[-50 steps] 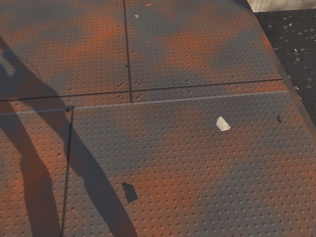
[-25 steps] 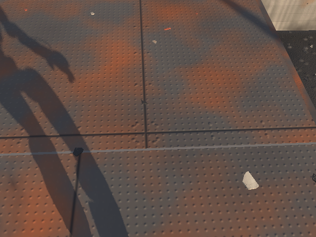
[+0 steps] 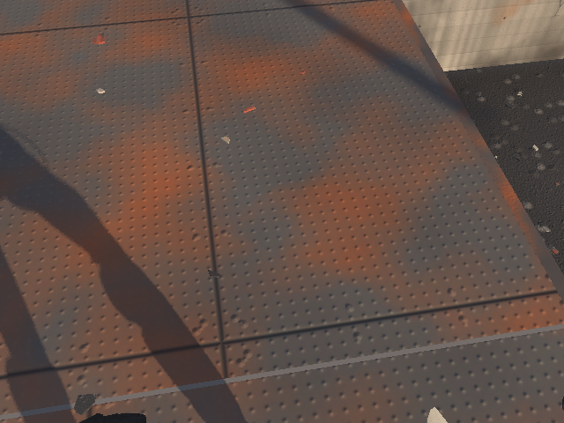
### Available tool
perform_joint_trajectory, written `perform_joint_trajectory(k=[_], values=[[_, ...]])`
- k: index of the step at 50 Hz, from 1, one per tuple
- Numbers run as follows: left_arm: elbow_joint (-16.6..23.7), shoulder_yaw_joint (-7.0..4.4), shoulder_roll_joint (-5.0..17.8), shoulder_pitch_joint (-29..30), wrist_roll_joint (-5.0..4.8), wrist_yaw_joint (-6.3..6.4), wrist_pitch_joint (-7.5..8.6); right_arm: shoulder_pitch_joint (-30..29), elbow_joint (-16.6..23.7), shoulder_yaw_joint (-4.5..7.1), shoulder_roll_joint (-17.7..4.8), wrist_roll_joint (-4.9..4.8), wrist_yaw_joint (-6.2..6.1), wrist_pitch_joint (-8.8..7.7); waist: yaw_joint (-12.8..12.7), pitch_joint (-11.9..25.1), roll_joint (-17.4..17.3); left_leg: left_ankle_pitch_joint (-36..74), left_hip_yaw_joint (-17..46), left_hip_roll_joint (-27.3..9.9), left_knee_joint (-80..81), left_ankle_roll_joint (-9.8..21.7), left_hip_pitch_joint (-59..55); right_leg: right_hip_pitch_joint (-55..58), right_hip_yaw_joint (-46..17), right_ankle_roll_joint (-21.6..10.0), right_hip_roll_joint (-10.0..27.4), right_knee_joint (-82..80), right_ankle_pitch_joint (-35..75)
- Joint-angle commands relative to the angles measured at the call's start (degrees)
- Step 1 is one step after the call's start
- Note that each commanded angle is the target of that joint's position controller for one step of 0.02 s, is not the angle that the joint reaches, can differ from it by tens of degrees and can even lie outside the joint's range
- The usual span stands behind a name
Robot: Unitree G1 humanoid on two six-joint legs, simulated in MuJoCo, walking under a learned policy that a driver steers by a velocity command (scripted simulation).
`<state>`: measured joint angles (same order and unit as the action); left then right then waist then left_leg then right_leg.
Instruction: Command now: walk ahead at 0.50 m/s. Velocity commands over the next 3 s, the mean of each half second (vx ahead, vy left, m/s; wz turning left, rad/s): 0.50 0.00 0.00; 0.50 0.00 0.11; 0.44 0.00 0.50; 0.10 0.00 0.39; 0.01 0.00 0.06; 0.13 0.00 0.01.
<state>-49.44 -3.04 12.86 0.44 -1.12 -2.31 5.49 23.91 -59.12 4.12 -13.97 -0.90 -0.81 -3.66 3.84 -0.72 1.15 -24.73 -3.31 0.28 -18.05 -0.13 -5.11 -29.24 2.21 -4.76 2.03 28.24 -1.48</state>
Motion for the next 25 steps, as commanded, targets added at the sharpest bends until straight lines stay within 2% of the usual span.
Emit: perform_joint_trajectory(k=[1, 2, 3, 4, 5, 6, 7, 9, 11, 14, 18, 22, 25], values=[[-3.6, -5.23, 15.6, -24.3, 1.09, 0.98, 0.42, -0.8, 4.4, 0.35, -5.8, 0.9, -0.28, -0.22, -12.3, 16.9, 2.7, 32.6, -0.5, -5.9, -37.2, 3.7, 22.3, 40.3, -16.3, -8.2, 11.5, 0.9, -3.2], [-4.4, -5.01, 16.8, -25.9, 0.99, 0.53, 0.31, 4.6, 4.2, -1.54, 0.7, 0.55, 0.36, -1.7, -8.8, 23.1, 16.0, -8.0, 5.0, 3.6, -52.9, 1.5, 40.3, 53.1, -42.3, -15.6, 21.2, -7.9, -11.9], [-4.0, -3.56, 11.8, -23.7, 0.29, 0.55, 0.38, 0.0, 4.4, -0.17, -5.3, -0.89, 0.7, -2.95, -10.2, 18.8, 10.6, -8.2, 10.7, 0.2, -59.1, 2.6, 46.8, 50.4, -41.0, -12.9, 18.9, -10.2, -17.2], [-3.0, -2.88, 9.5, -18.7, 0.1, 0.77, 0.49, -5.1, 5.9, 0.35, -7.4, -1.72, 0.82, -3.71, -9.5, 11.2, 7.8, -3.0, 8.9, -2.7, -58.9, 3.4, 49.6, 42.6, -32.0, -10.5, 17.2, -11.0, -13.9], [-2.0, -2.42, 8.4, -14.2, 0.59, 0.74, 0.56, -7.7, 6.4, 0.48, -7.3, -1.4, 0.36, -3.85, -7.5, 7.4, 2.5, 2.6, 7.5, -5.6, -56.0, 3.5, 47.2, 33.9, -25.9, -9.2, 15.3, -12.6, -8.9], [-1.6, -1.97, 6.8, -11.6, 1.25, 0.56, 0.71, -8.7, 6.5, 0.99, -7.0, -0.61, -0.01, -3.41, -5.8, 4.4, 1.5, 5.6, 7.2, -7.4, -52.7, 3.4, 44.3, 26.7, -21.5, -8.6, 13.5, -14.4, -4.3], [-1.9, -1.51, 5.5, -10.8, 1.76, 0.45, 0.85, -7.2, 6.2, 1.13, -6.0, -0.42, -0.07, -2.58, -3.9, 4.0, 2.5, 7.5, 7.7, -8.7, -50.9, 3.5, 40.8, 22.7, -18.7, -8.3, 12.2, -16.1, -2.9], [-2.9, -1.64, 6.1, -12.2, 1.45, 0.59, 1.1, -6.0, 6.0, 0.95, -3.7, -0.33, -0.22, -1.28, -2.8, 2.8, 3.0, 8.6, 7.2, -9.5, -47.1, 2.9, 39.1, 19.1, -15.5, -9.1, 11.5, -19.0, -1.5], [-3.6, -2.02, 8.0, -13.9, 1.37, 1.35, 1.21, -9.5, 7.4, 1.1, -4.0, 0.14, -0.39, -0.75, -2.9, 0.7, 2.1, 13.0, 6.7, -9.9, -42.1, 1.7, 42.4, 18.5, -13.1, -9.6, 11.3, -21.0, 0.4], [-4.4, -2.09, 8.8, -16.5, 1.15, 2.34, 0.75, -15.3, 9.3, 1.08, -3.8, 0.62, -0.11, -0.82, -4.3, -0.7, 1.6, 22.6, 6.1, -9.5, -32.1, 0.5, 45.8, 20.5, -9.7, -8.4, 10.2, -21.8, 2.9], [-5.6, -2.02, 9.2, -20.2, 0.56, 2.7, 0.4, -23.1, 11.3, 0.27, -2.5, 0.18, 0.79, -1.24, -6.8, -2.5, 2.0, 31.0, 3.5, -6.9, -19.5, 0.5, 43.0, 22.0, -5.6, -6.5, 8.4, -22.2, 2.3], [-7.6, -2.31, 9.7, -24.1, 0.18, 2.82, -0.55, -28.9, 13.6, -0.27, -2.9, -0.33, 2.06, -1.64, -8.6, -4.4, 2.1, 28.3, 3.2, -5.7, -13.6, 1.4, 44.6, 29.5, -5.7, -6.4, 11.3, -19.3, 2.9], [-8.0, -2.88, 10.8, -23.6, -0.01, 3.17, -1.41, -27.9, 14.3, 0.09, -4.6, -0.51, 2.93, -2.19, -6.4, -3.4, 3.4, 22.2, 2.8, -4.4, -11.1, 3.6, 41.1, 33.9, -6.2, -5.0, 13.6, -14.9, 10.5]])
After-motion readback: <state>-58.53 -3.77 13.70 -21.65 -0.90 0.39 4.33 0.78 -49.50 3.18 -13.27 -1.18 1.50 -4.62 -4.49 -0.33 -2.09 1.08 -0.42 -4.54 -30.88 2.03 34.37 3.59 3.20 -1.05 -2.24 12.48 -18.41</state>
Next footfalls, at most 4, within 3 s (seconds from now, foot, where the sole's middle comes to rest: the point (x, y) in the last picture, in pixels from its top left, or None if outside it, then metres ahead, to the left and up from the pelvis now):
0.56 left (226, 417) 0.49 0.13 -0.76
1.10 right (313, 295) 0.79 -0.10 -0.76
1.58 left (195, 254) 0.95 0.21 -0.76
2.02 right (272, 224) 1.04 -0.01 -0.76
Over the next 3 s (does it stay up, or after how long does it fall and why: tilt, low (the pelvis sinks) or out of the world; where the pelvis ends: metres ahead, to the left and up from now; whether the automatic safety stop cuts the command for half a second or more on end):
stays up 0.99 0.14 0.01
